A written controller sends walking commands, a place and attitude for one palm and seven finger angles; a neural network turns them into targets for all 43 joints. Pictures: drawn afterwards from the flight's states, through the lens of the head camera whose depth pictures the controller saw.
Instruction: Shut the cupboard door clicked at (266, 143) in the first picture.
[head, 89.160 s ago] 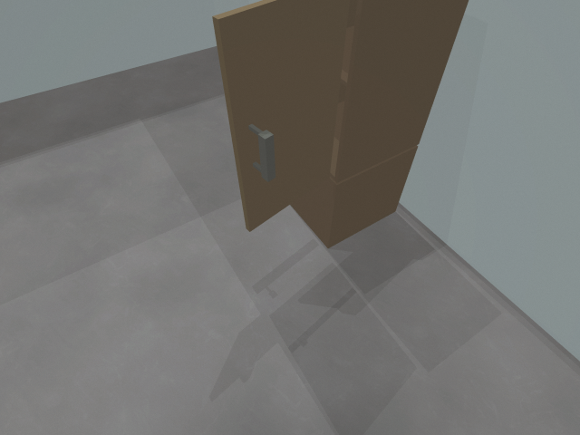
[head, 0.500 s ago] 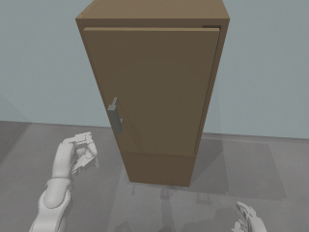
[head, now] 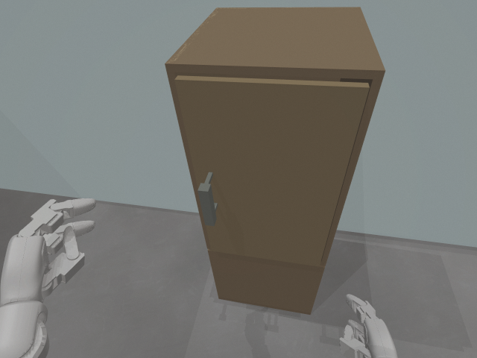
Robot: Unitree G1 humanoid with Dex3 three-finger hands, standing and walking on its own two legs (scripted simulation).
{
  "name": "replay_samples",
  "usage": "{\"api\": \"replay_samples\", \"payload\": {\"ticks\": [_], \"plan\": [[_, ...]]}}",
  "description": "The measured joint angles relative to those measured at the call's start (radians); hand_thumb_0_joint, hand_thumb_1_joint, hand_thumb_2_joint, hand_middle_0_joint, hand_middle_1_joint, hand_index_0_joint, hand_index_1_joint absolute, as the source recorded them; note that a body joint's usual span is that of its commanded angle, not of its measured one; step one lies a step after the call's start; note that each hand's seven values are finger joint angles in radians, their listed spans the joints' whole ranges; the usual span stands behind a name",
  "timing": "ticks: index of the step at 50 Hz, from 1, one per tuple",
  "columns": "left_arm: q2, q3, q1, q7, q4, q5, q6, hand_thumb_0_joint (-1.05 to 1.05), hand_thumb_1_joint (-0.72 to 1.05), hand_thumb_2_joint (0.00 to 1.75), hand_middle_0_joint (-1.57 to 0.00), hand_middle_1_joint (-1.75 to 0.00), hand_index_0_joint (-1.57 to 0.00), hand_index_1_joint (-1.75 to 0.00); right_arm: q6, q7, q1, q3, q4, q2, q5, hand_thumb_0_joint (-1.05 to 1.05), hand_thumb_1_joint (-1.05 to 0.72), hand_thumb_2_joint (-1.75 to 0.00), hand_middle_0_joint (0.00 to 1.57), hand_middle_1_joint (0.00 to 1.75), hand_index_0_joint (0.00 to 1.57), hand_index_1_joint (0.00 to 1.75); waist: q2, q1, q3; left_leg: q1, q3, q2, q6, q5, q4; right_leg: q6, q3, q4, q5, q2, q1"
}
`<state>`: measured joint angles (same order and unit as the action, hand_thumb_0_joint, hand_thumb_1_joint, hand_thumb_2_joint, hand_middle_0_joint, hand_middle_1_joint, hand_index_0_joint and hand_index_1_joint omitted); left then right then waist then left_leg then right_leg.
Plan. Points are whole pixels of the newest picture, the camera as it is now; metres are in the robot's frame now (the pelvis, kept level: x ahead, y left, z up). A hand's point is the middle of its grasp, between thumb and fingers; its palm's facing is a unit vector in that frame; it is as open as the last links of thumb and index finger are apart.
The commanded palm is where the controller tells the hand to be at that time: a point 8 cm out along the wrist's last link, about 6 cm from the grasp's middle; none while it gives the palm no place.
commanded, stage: draw the hand back to the body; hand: left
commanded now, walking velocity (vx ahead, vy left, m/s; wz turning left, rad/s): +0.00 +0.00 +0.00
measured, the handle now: (210, 198) +0.49 +0.15 -0.05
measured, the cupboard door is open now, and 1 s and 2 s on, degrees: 0 0 0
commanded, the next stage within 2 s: step back with the hand held close in 0.48 s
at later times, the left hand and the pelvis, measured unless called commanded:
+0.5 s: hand (60, 264) +0.18 +0.25 +0.16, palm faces +0.46 -0.80 -0.40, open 7.4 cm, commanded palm +0.13 +0.29 +0.17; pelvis -0.01 -0.01 +0.00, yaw +0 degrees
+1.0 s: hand (39, 268) +0.17 +0.27 +0.16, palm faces +0.39 -0.77 -0.50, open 7.4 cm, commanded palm +0.11 +0.31 +0.17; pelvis -0.03 +0.01 +0.00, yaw -1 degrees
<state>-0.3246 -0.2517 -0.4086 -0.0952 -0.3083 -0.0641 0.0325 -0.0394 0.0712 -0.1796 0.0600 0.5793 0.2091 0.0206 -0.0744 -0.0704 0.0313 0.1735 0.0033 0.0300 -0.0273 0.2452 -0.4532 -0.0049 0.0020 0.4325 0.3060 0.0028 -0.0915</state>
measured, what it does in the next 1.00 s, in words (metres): stands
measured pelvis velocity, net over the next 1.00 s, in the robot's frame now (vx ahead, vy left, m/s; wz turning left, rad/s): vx -0.03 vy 0.01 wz -0.02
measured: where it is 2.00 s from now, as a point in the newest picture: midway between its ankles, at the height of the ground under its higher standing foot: outside the picture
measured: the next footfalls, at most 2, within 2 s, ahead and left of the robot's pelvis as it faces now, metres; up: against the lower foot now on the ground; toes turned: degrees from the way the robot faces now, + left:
right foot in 1.74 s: -0.09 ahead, -0.11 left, +0.00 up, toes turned +7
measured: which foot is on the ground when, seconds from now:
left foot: down 0.00-1.00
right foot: down 0.00-1.00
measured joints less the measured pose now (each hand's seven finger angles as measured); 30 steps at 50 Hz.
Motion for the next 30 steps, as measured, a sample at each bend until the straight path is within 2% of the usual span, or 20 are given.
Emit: {"api": "replay_samples", "payload": {"ticks": [9, 17, 30], "plan": [[-0.036, -0.117, -0.055, -0.009, -0.067, -0.009, 0.025, 0.02, 0.89, 0.90, -0.34, -0.45, -0.34, -0.44, -0.015, -0.005, -0.020, -0.025, 0.033, 0.018, 0.001, 0.01, -0.91, -0.90, 0.20, 0.30, 0.20, 0.30, -0.013, -0.007, 0.002, -0.013, -0.001, -0.001, 0.002, -0.004, 0.010, -0.001, -0.001, -0.013, -0.005, 0.001, 0.014], [-0.004, -0.090, -0.041, -0.007, -0.032, -0.009, 0.022, 0.02, 0.89, 0.90, -0.24, -0.34, -0.24, -0.33, -0.016, 0.003, -0.022, -0.039, 0.046, 0.029, 0.001, 0.02, -0.91, -0.90, 0.20, 0.30, 0.20, 0.30, -0.006, -0.005, -0.005, -0.015, -0.004, -0.005, 0.006, -0.015, 0.018, -0.007, -0.004, -0.008, -0.009, 0.005, 0.011], [-0.019, -0.098, -0.049, -0.002, -0.046, -0.014, 0.048, 0.02, 0.89, 0.90, -0.22, -0.31, -0.22, -0.30, -0.039, 0.008, -0.013, -0.042, 0.044, 0.019, 0.002, 0.02, -0.91, -0.90, 0.20, 0.30, 0.20, 0.30, -0.004, 0.005, -0.010, -0.026, -0.003, -0.025, 0.019, -0.021, 0.019, -0.020, -0.002, -0.019, -0.023, 0.025, 0.023]]}}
